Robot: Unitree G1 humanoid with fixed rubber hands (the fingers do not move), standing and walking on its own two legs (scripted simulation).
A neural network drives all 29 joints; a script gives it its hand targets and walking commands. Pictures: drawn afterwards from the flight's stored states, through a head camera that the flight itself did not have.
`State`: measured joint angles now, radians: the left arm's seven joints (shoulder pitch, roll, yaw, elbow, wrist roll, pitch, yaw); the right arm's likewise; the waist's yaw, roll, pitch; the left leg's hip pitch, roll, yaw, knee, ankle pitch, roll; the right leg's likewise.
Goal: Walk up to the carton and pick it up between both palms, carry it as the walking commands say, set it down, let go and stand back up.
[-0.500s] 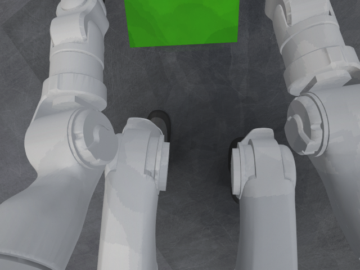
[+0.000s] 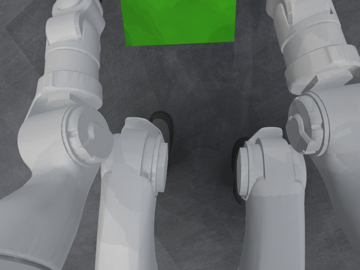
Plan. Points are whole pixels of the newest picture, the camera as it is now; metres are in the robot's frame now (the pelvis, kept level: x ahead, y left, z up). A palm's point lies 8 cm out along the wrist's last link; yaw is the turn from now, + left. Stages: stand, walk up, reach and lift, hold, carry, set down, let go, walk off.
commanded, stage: set down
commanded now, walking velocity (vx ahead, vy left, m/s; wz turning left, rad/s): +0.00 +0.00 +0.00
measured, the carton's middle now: out of the picture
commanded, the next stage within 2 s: none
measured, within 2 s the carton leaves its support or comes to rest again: rests again in 0.86 s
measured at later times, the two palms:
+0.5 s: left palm out of the picture +0.53 +0.21 -0.18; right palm out of the picture +0.56 -0.08 -0.21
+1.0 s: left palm out of the picture +0.51 +0.22 -0.19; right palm out of the picture +0.57 -0.09 -0.21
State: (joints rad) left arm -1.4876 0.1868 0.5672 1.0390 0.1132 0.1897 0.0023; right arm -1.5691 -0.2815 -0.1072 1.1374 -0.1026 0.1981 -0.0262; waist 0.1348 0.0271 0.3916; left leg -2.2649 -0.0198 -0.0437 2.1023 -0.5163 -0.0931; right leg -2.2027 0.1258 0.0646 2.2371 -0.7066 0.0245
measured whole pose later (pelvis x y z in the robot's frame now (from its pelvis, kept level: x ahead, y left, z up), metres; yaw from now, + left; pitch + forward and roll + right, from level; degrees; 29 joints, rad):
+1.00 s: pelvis -0.01 +0.01 -0.01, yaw +0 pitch +37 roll +4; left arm -1.53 0.23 0.48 1.21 -0.02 0.04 0.09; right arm -1.64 -0.38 0.04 1.21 0.01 0.12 -0.03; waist 0.14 0.04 0.45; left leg -2.26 0.00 -0.01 2.13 -0.51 -0.07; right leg -2.21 0.08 0.07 2.25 -0.68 0.03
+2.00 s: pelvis +0.01 +0.01 +0.15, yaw -2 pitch +50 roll +2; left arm -1.23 0.10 0.46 0.73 0.03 0.20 0.17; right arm -1.49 -0.33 -0.15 1.02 -0.09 0.22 -0.05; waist 0.15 -0.03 0.03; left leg -2.03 -0.01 -0.03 1.54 -0.39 -0.05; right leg -1.99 0.07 0.07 1.63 -0.52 0.03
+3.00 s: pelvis +0.06 +0.02 +0.33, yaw -3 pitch +36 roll -1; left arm -0.54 0.11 0.32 0.51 0.12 0.15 -0.06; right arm -0.70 -0.06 -0.21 0.60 -0.20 0.19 -0.13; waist 0.10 -0.01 -0.02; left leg -1.21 0.00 -0.04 0.80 -0.21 -0.02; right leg -1.16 0.05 0.09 0.84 -0.31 0.03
